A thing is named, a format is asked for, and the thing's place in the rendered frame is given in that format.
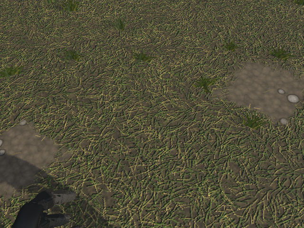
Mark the robot left hand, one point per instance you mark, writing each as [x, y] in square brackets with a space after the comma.
[32, 215]

